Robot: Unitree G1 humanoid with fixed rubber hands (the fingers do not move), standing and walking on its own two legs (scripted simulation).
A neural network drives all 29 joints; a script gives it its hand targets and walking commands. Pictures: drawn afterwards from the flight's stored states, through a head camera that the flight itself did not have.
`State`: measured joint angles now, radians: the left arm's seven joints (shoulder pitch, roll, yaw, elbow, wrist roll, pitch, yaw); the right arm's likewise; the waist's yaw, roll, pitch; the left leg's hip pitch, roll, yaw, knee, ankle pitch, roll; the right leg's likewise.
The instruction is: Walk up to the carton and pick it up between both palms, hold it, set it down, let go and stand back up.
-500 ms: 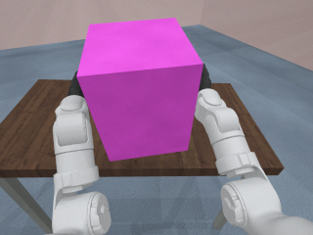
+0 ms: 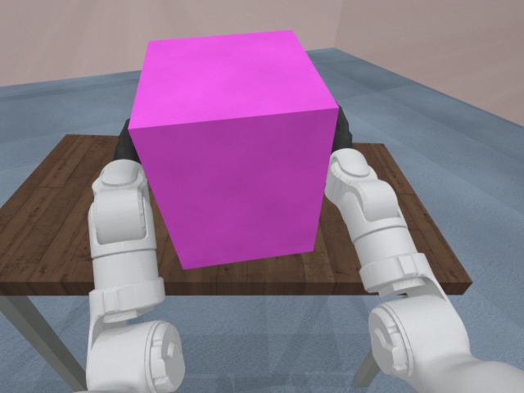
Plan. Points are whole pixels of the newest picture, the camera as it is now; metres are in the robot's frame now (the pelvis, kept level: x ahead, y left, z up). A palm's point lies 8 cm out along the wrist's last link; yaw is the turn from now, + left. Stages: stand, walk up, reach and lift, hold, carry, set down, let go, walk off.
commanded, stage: hold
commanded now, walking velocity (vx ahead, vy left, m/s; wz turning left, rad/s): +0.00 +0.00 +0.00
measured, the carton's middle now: (236, 152) +0.38 +0.02 +0.23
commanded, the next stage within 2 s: none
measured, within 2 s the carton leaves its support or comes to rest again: neither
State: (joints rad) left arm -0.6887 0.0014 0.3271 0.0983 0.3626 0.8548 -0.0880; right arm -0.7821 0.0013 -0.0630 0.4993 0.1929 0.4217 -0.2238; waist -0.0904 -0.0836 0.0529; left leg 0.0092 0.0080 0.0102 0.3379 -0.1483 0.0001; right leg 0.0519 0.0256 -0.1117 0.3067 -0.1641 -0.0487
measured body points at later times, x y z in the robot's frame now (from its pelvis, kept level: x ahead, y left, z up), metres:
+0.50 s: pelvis +0.00 +0.00 +0.00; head -0.06 +0.03 +0.44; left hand +0.37 +0.16 +0.22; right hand +0.38 -0.13 +0.23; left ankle +0.04 +0.12 -0.75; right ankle +0.02 -0.08 -0.75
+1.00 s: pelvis +0.00 +0.00 +0.00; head -0.05 +0.03 +0.45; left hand +0.38 +0.16 +0.22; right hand +0.38 -0.13 +0.22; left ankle +0.04 +0.12 -0.75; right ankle +0.02 -0.08 -0.75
